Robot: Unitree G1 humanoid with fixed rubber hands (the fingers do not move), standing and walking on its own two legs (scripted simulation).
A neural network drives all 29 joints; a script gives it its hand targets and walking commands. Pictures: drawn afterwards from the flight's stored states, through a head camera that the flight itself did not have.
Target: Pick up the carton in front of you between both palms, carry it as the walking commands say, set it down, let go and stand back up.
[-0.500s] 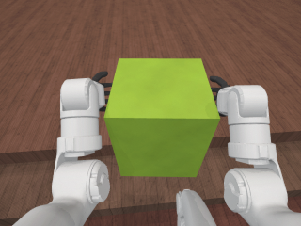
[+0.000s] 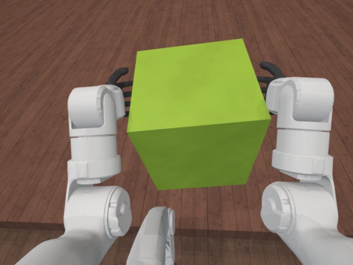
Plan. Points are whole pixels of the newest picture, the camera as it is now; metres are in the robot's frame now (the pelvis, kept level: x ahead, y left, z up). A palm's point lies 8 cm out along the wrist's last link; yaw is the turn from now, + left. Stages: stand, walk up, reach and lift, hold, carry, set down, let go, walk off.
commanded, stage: carry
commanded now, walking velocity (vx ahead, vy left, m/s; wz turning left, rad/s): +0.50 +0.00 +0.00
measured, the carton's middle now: (195, 122) +0.39 +0.02 +0.13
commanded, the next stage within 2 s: none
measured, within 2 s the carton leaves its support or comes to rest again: neither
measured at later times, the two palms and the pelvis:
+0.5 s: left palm out of the picture +0.73 +0.10 +0.30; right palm out of the picture +0.71 -0.19 +0.30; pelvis +0.33 -0.02 +0.12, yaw +0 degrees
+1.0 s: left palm out of the picture +1.01 +0.09 +0.43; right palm out of the picture +1.03 -0.21 +0.43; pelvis +0.64 -0.07 +0.23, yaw +2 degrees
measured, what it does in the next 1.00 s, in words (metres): climbs: left foot 0.12 m higher, then right foot 0.12 m higher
